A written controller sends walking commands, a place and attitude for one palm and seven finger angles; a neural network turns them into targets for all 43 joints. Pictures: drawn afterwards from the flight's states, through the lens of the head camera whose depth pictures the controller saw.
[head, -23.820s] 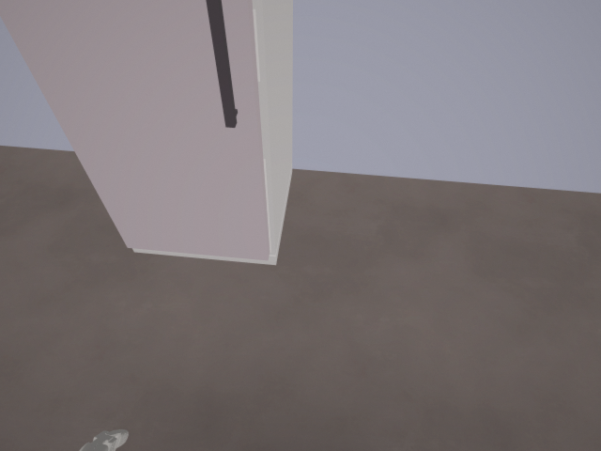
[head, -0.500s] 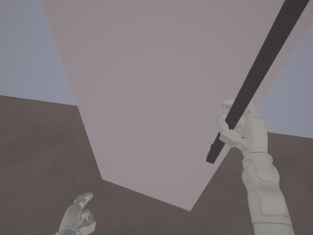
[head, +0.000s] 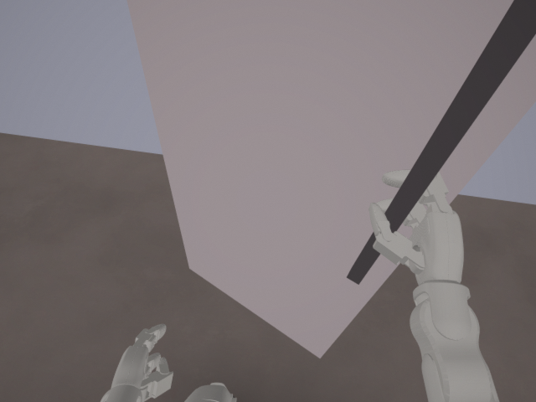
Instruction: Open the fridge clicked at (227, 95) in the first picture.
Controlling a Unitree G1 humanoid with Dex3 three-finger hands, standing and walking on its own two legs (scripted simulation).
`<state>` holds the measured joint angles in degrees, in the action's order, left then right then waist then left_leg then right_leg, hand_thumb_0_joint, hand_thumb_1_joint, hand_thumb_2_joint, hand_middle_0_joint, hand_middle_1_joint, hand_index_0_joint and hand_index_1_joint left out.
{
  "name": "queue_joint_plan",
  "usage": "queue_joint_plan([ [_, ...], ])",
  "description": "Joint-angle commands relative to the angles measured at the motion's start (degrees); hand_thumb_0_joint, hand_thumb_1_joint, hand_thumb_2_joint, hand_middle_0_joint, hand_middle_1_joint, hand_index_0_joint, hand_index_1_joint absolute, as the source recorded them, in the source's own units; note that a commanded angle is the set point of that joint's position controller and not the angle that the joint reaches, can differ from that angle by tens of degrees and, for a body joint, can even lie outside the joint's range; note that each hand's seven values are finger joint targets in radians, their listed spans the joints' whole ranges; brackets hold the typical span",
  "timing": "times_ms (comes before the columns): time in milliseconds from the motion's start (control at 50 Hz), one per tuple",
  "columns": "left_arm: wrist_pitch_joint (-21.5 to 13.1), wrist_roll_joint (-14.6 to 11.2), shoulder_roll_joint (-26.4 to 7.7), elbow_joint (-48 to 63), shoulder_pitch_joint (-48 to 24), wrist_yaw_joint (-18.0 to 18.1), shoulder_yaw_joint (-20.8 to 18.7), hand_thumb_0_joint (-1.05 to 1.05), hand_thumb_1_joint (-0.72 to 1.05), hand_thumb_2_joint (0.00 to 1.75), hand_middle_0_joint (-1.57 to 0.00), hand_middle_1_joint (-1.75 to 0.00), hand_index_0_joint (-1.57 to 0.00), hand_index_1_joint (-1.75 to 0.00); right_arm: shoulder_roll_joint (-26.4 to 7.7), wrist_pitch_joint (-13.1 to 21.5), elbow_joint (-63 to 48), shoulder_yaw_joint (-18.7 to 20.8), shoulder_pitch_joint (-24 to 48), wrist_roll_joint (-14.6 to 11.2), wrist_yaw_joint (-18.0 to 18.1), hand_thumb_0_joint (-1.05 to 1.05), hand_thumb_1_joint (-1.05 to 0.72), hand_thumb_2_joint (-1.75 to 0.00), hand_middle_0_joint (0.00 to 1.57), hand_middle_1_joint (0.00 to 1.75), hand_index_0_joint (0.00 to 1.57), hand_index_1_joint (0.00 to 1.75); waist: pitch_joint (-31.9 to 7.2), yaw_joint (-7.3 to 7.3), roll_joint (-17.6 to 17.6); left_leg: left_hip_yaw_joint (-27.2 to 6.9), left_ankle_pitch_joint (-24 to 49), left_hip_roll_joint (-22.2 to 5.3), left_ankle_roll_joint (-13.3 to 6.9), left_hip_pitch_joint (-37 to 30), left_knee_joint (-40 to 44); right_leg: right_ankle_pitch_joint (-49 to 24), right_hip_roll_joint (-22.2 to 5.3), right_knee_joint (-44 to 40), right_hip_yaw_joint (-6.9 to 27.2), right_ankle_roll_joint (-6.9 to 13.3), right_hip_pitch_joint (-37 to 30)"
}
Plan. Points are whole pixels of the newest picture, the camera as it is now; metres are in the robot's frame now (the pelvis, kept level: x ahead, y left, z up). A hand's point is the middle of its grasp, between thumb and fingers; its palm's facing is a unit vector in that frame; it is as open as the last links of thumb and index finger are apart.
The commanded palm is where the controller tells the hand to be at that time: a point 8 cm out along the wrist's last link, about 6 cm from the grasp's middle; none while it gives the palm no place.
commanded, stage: walk backward, drawing the door open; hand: right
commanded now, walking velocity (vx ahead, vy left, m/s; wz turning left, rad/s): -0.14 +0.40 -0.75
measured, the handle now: (417, 178) +0.36 -0.12 +0.20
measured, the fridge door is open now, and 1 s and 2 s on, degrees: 27 61 67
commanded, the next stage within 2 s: stop walking and hold the door back in 1.06 s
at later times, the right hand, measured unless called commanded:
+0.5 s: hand (280, 324) +0.18 +0.03 +0.14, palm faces +0.21 +0.96 -0.20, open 7.3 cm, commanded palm +0.14 -0.01 +0.15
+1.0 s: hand (138, 361) +0.13 +0.15 +0.14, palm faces +0.72 +0.65 -0.24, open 7.2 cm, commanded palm +0.07 +0.14 +0.15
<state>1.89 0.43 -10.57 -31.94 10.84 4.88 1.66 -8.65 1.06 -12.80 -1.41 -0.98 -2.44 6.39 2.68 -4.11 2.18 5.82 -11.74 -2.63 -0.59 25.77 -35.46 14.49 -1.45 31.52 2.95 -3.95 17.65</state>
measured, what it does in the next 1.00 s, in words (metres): steps to the left, turning right: right foot, then left foot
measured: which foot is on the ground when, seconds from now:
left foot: down 0.00-0.32, up 0.34-0.54, down 0.56-0.80, up 0.82-1.00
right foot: down 0.00-0.12, up 0.14-0.32, down 0.34-0.56, up 0.58-0.78, down 0.80-1.00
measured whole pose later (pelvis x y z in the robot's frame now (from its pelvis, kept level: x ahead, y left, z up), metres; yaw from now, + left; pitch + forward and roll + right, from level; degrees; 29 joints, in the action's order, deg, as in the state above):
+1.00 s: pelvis +0.01 +0.44 +0.00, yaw -49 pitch -2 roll +1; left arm -7.3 0.4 -9.8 -34.2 9.7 2.6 -0.6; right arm -10.5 4.1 -20.5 -1.7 -3.3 0.3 2.2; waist 10.6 -0.3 4.9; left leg 0.4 -18.9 -1.2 2.0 24.6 -45.5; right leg 11.5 -9.4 31.6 4.8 -5.1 19.8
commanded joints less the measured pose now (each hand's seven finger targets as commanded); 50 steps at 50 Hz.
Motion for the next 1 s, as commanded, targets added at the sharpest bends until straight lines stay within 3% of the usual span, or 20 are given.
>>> queue_joint_plan([
  [0,-3.62,1.18,-5.05,8.11,-8.63,0.35,-3.32,0.0,0.9,0.9,-0.2,-0.3,-0.2,-0.3,-4.9,6.84,-19.27,0.35,10.36,3.82,-1.71,0.0,-0.9,-0.9,0.45,1.4,0.45,1.4,-11.04,2.13,7.9,-10.59,-12.15,1.1,1.84,-6.25,-15.96,-11.17,-18.92,-16.0,26.85,15.59,4.78],
  [100,-6.09,0.11,-2.92,5.37,-6.71,-0.58,-3.2,0.0,0.9,0.9,-0.2,-0.3,-0.2,-0.3,-4.33,7.62,-22.72,-2.93,12.58,3.67,-1.96,0.0,-0.9,-0.9,0.45,1.4,0.45,1.4,-17.77,0.36,-6.4,-6.85,2.01,-6.32,-2.89,-14.04,13.91,-1.49,2.28,3.22,-1.82,3.73,-0.43],
  [180,-7.55,1.24,-1.18,6.12,-7.83,0.56,-3.35,0.0,0.9,0.9,-0.2,-0.3,-0.2,-0.3,-1.96,6.41,-21.6,-4.16,9.44,4.9,-2.91,0.0,-0.9,-0.9,0.45,1.4,0.45,1.4,-12.9,3.5,-13.04,-8.18,0.08,-13.77,-10.94,-12.11,17.98,13.57,-0.17,34.15,-5.59,3.2,9.93],
  [240,-9.08,1.78,-1.01,6.39,-4.79,0.93,-2.09,0.0,0.9,0.9,-0.2,-0.3,-0.2,-0.3,1.02,7.09,-22.36,-7.99,12.06,4.85,-3.41,0.0,-0.9,-0.9,0.45,1.4,0.45,1.4,-12.05,1.46,-10.58,0.84,10.93,-10.13,-8.36,-10.32,12.06,11.57,-2.12,15.66,-6.97,3.69,1.26],
  [280,-10.41,1.32,-2.52,5.5,-0.63,0.73,-2.3,0.0,0.9,0.9,-0.2,-0.3,-0.2,-0.3,2.28,7.53,-22.64,-11.85,15.02,3.81,-3.58,0.0,-0.9,-0.9,0.45,1.4,0.45,1.4,-11.88,-2.36,-0.1,2.34,7.25,-5.42,-4.17,1.7,-6.76,-2.95,-5.02,-9.21,-2.12,4.75,-13.88],
  [300,-11.19,2.16,-6.02,7.65,-1.3,-0.01,-3.99,0.0,0.9,0.9,-0.2,-0.3,-0.2,-0.3,2.24,8.76,-23.76,-12.32,15.89,3.95,-3.91,0.0,-0.9,-0.9,0.45,1.4,0.45,1.4,-11.7,-1.39,14.43,0.63,-11.74,1.6,1.11,17.2,-20.46,-17.16,-22.42,-17.58,25.39,10.18,-22.02],
  [320,-10.91,2.67,-6.82,7.76,-3.5,-0.86,-3.93,0.0,0.9,0.9,-0.2,-0.3,-0.2,-0.3,0.32,9.59,-22.55,-11.35,16.3,6.25,-3.53,0.0,-0.9,-0.9,0.45,1.4,0.45,1.4,-12.32,0.1,10.63,-9.63,-12.71,0.36,2.99,16.65,-33.06,-20.55,-32.09,-19.96,39.79,16.39,-19.68],
  [380,-10.32,1.86,-6.47,5.65,-8.48,-1.18,-4.61,0.0,0.9,0.9,-0.2,-0.3,-0.2,-0.3,-1.34,9.96,-25.93,-8.48,16.14,6.1,-4.41,0.0,-0.9,-0.9,0.45,1.4,0.45,1.4,-8.86,1.65,4.2,-15.22,-11.61,-1.75,2.64,12.07,-35.92,-13.68,-26.81,-13.57,29.54,16.45,-7.48],
  [440,-10.51,0.18,-6.55,5.16,-7.6,-2.51,-5.02,0.0,0.9,0.9,-0.2,-0.3,-0.2,-0.3,3.31,8.72,-21.8,-10.19,12.62,4.9,-4.18,0.0,-0.9,-0.9,0.45,1.4,0.45,1.4,-11.53,2.84,5.67,-8.58,-9.82,1.16,2.48,-7.67,-12.92,-2.27,-15.63,-11.61,11.66,9.37,1.77],
  [500,-10.1,-1.19,-5.37,5.82,-8.61,-2.66,-5.2,0.0,0.9,0.9,-0.2,-0.3,-0.2,-0.3,1.54,9.38,-24.5,-8.74,13.77,5.01,-4.03,0.0,-0.9,-0.9,0.45,1.4,0.45,1.4,-14.21,1.86,9.04,-1.16,-6.83,4.79,2.98,-21.81,8.33,11.33,-8.26,-10.12,7.8,7.04,5.44],
  [540,-9.39,-1.73,-1.36,5.48,-7.63,-2.6,-4.51,0.0,0.9,0.9,-0.2,-0.3,-0.2,-0.3,-3.27,9.81,-27.85,-5.06,13.58,5.03,-3.6,0.0,-0.9,-0.9,0.45,1.4,0.45,1.4,-15.84,1.35,-7.19,-6.24,-2.99,-5.08,-1.94,-19.31,18.8,10.47,2.23,11.09,-6.01,2.17,5.62],
  [580,-10.58,-1.5,-2.27,6.01,-9.05,-1.41,-6.46,0.0,0.9,0.9,-0.2,-0.3,-0.2,-0.3,-5.09,8.77,-26.18,-1.48,8.48,5.51,-3.61,0.0,-0.9,-0.9,0.45,1.4,0.45,1.4,-16.15,4.9,-21.44,-18.32,2.37,-17.23,-11.53,-14.14,18.97,21.47,2.71,41.28,-4.29,2.54,11.51],
  [600,-11.39,-0.6,-1.25,6.74,-9.97,-0.73,-5.58,0.0,0.9,0.9,-0.2,-0.3,-0.2,-0.3,-3.98,8.7,-26.99,-2.81,9.44,5.65,-4.57,0.0,-0.9,-0.9,0.45,1.4,0.45,1.4,-12.15,4.48,-19.18,-16.24,8.8,-16.87,-13.21,-13.72,16.07,20.95,0.6,45.76,-3.37,2.97,14.27],
  [640,-11.0,0.66,-0.02,6.91,-9.65,-0.04,-3.55,0.0,0.9,0.9,-0.2,-0.3,-0.2,-0.3,-1.56,9.95,-26.95,-3.94,9.26,5.34,-5.0,0.0,-0.9,-0.9,0.45,1.4,0.45,1.4,-11.59,3.83,-12.55,-3.16,23.23,-13.18,-11.48,-17.95,9.7,18.8,-1.86,34.07,-6.45,2.38,11.46],
  [720,-12.56,1.04,-0.66,7.01,-3.84,0.24,-3.48,0.0,0.9,0.9,-0.2,-0.3,-0.2,-0.3,-0.74,10.19,-27.46,-5.18,9.43,4.62,-4.63,0.0,-0.9,-0.9,0.45,1.4,0.45,1.4,-14.35,1.47,-10.95,-0.63,21.79,-9.55,-8.53,-13.42,3.41,9.22,-1.28,4.84,-10.41,2.96,-2.96],
  [760,-13.28,1.08,-3.81,7.59,-0.36,0.12,-4.71,0.0,0.9,0.9,-0.2,-0.3,-0.2,-0.3,-0.19,10.37,-26.52,-7.46,10.54,4.47,-4.7,0.0,-0.9,-0.9,0.45,1.4,0.45,1.4,-14.36,-1.61,0.27,1.9,5.03,-4.86,-2.37,7.19,-14.19,-13.2,-12.85,-10.7,3.7,6.79,-23.83],
  [780,-13.3,2.23,-7.01,8.62,-2.07,-0.37,-5.93,0.0,0.9,0.9,-0.2,-0.3,-0.2,-0.3,0.2,11.52,-28.14,-6.85,11.66,5.32,-4.83,0.0,-0.9,-0.9,0.45,1.4,0.45,1.4,-14.96,0.22,12.22,-2.19,-17.98,0.96,3.45,19.5,-27.43,-35.43,-30.66,-14.29,29.81,15.41,-30.83],
  [800,-12.51,1.95,-8.78,8.65,-3.48,-1.23,-6.04,0.0,0.9,0.9,-0.2,-0.3,-0.2,-0.3,-1.96,12.65,-26.55,-4.65,11.69,6.93,-4.6,0.0,-0.9,-0.9,0.45,1.4,0.45,1.4,-12.9,1.06,6.21,-9.21,-18.64,-0.41,3.65,18.88,-34.48,-38.73,-34.24,-13.86,31.4,18.98,-27.76],
  [880,-12.31,0.81,-7.72,5.09,-7.92,-1.64,-6.07,0.0,0.9,0.9,-0.2,-0.3,-0.2,-0.3,-4.07,11.01,-26.87,0.03,9.4,5.47,-4.94,0.0,-0.9,-0.9,0.45,1.4,0.45,1.4,-9.77,3.05,9.33,-12.86,-9.83,-2.56,2.74,4.98,-25.65,-15.88,-23.46,-9.82,13.54,13.18,-7.76],
  [980,-10.9,-1.88,-5.03,6.86,-8.11,-1.5,-5.06,0.0,0.9,0.9,-0.2,-0.3,-0.2,-0.3,-5.22,8.89,-26.27,3.21,9.99,3.45,-3.51,0.0,-0.9,-0.9,0.45,1.4,0.45,1.4,-14.1,3.78,4.38,-0.38,-5.57,2.3,2.42,-25.69,7.69,15.91,-7.62,-1.56,-1.5,5.6,9.39],
])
